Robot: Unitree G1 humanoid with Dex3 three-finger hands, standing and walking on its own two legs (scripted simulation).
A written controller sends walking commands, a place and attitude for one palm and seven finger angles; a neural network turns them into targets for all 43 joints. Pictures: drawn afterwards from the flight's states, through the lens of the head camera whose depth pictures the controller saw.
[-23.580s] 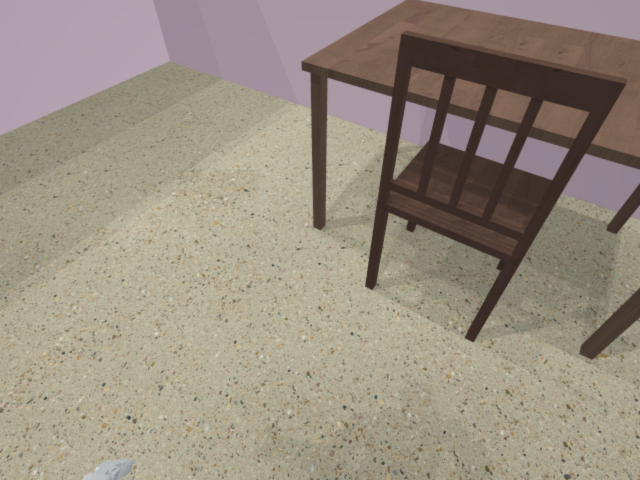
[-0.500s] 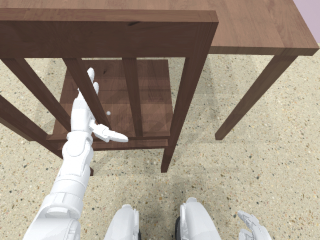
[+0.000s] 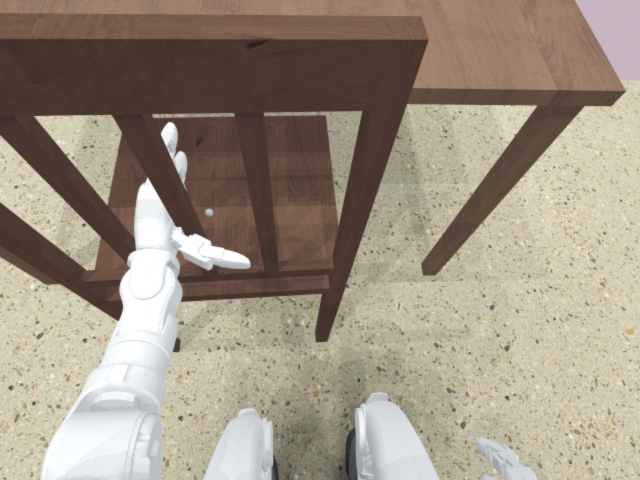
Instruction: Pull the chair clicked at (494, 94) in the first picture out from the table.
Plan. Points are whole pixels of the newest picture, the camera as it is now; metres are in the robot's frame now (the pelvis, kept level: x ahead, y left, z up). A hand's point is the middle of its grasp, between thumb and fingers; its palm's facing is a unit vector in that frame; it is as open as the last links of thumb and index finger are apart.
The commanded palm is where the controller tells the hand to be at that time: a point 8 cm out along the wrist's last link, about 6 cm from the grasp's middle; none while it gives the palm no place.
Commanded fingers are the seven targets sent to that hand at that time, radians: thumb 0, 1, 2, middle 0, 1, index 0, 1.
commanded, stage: push the fingers through the gap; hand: left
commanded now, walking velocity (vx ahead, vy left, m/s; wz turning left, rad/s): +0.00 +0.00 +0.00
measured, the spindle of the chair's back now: (183, 214) +0.42 +0.15 +0.05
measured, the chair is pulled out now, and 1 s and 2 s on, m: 0.04 0.04 0.07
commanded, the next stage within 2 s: hook a spindle and tug to test in 0.02 s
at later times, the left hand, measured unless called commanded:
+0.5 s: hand (210, 213) +0.44 +0.13 +0.02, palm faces +0.00 -1.00 -0.03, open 15.2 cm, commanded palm +0.41 +0.17 +0.02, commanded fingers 0.00 -0.22 0.42 -0.41 -1.18 -0.41 -1.18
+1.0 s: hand (210, 213) +0.44 +0.12 +0.02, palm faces +0.02 -1.00 -0.01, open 9.3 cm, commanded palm +0.41 +0.16 +0.02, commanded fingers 0.00 0.90 0.90 -0.50 -1.45 -0.50 -1.45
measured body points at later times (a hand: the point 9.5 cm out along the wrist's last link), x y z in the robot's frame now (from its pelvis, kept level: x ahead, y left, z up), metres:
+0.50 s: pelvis +0.00 +0.00 +0.00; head +0.13 +0.01 +0.43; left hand +0.43 +0.18 +0.02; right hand +0.10 -0.25 -0.12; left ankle +0.01 +0.10 -0.62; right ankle +0.05 -0.13 -0.62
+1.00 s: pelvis +0.00 +0.00 +0.00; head +0.13 +0.01 +0.43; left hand +0.43 +0.18 +0.02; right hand +0.10 -0.25 -0.12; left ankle +0.01 +0.10 -0.62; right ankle +0.05 -0.13 -0.62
